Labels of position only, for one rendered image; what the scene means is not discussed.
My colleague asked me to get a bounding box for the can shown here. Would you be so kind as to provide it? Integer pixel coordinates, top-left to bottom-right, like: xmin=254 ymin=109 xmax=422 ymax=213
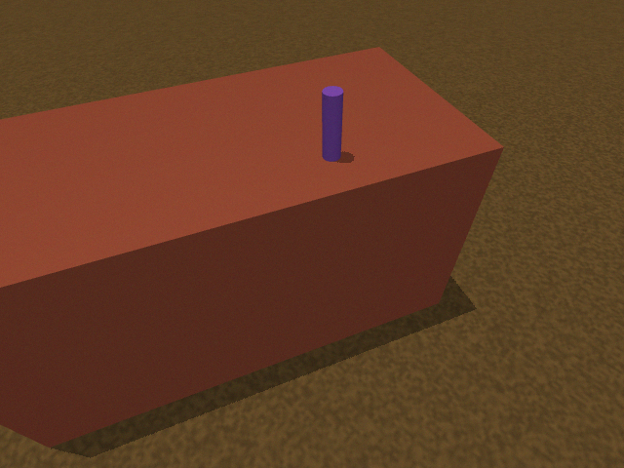
xmin=322 ymin=86 xmax=343 ymax=162

